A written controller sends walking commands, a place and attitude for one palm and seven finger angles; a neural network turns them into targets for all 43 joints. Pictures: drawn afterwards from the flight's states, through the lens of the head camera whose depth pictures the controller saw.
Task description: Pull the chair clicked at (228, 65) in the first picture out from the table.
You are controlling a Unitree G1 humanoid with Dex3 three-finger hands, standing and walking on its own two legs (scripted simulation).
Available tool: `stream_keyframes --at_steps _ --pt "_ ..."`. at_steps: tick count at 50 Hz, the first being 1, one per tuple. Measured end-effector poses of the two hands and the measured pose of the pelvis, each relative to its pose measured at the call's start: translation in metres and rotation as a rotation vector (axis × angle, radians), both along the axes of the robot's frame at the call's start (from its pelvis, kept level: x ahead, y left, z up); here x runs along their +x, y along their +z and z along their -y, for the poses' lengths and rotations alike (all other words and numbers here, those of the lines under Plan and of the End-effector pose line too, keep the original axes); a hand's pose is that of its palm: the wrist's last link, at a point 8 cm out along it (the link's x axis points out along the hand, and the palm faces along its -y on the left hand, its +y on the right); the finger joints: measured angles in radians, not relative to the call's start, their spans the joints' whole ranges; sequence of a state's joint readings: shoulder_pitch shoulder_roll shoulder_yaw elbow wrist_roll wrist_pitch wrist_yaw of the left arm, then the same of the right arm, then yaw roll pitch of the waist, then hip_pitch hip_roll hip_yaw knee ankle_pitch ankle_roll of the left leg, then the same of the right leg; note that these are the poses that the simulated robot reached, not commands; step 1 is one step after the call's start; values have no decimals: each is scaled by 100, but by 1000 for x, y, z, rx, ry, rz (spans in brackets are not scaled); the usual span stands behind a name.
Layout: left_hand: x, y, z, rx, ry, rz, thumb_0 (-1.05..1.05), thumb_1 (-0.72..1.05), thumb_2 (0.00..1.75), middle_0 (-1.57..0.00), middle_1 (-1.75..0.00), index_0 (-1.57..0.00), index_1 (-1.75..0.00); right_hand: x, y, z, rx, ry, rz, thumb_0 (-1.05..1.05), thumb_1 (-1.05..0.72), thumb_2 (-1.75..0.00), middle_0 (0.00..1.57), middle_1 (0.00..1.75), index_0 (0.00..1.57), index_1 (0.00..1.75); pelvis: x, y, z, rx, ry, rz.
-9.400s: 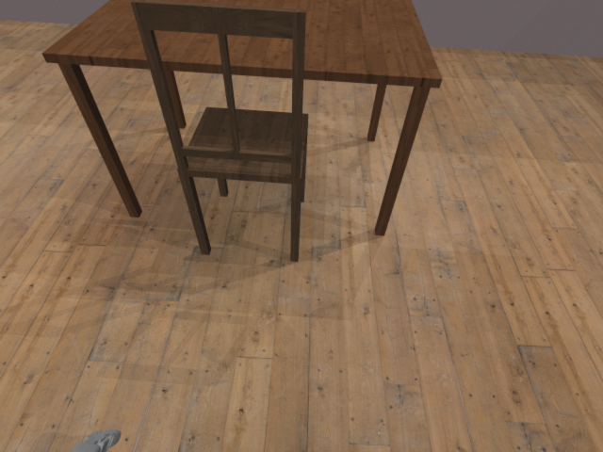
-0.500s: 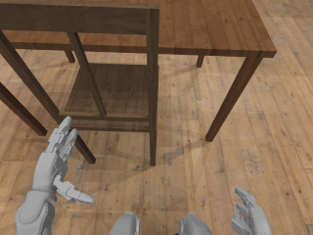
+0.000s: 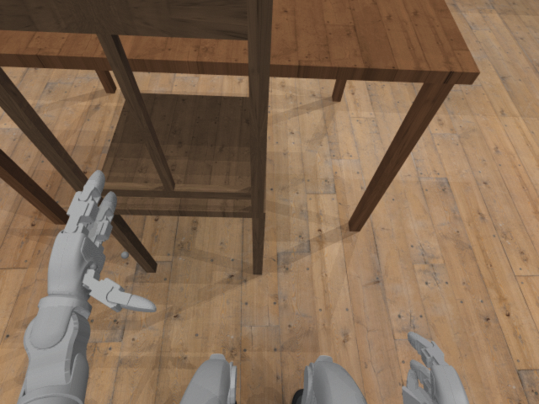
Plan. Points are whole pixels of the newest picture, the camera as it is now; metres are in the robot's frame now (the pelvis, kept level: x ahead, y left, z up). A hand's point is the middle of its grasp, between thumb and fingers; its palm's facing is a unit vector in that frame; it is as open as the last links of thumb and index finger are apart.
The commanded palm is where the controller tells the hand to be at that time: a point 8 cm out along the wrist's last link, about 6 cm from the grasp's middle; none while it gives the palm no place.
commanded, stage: aim the fingers beside a spindle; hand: left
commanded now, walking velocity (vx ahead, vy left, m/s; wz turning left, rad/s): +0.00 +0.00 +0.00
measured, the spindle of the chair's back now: (146, 130) +0.52 +0.23 +0.04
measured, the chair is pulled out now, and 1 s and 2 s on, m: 0.00 0.00 0.00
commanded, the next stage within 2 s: push the fingers through the gap in 1.32 s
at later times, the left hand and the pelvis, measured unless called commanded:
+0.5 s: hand (151, 230) +0.36 +0.19 +0.00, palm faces -0.01 -1.00 -0.03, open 16.9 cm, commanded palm +0.34 +0.25 +0.01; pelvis +0.00 +0.01 -0.01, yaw -1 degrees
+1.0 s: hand (153, 229) +0.36 +0.19 +0.00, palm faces +0.03 -1.00 -0.05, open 16.9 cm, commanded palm +0.34 +0.25 +0.01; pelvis -0.01 +0.00 -0.01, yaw -1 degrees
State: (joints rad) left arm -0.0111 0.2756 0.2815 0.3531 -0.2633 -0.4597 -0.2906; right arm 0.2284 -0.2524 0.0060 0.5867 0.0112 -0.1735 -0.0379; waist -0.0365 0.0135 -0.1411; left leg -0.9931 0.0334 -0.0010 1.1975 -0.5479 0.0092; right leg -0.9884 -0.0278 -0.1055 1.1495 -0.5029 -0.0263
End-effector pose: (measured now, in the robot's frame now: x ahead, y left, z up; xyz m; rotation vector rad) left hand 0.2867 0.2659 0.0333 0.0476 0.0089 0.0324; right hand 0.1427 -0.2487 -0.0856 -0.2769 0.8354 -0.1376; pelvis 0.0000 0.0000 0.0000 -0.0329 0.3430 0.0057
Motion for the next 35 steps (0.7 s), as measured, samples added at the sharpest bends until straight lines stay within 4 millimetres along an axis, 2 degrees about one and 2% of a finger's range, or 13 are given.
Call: stream_keyframes --at_steps 8,19,28,35 --pt "18 -12 15 -27 -59 -35 -1 -50 30 -6 -8 -6 -8 -4 -5 -7 7 -6 -11 1 -90 -90 20 30 20 30 -2 -3 -7 -1 -5 -17" --pt "42 -16 8 -1 -11 4 -1 -49 30 -6 -8 -6 -8 -19 -18 -12 12 -11 -86 1 -90 -90 20 30 20 30 -5 -10 -10 -2 -10 -40" --pt "57 -30 21 -17 -42 -34 -1 -49 30 -6 -8 -6 -8 -33 -26 -8 9 -41 -145 1 -90 -90 20 30 21 30 -5 -13 -12 -1 -16 -58" --pt "66 -27 17 5 -3 8 -1 -49 30 -6 -8 -7 -8 -41 -30 -3 8 -54 -176 1 -90 -90 20 30 20 30 -6 -16 -9 2 -19 -64"
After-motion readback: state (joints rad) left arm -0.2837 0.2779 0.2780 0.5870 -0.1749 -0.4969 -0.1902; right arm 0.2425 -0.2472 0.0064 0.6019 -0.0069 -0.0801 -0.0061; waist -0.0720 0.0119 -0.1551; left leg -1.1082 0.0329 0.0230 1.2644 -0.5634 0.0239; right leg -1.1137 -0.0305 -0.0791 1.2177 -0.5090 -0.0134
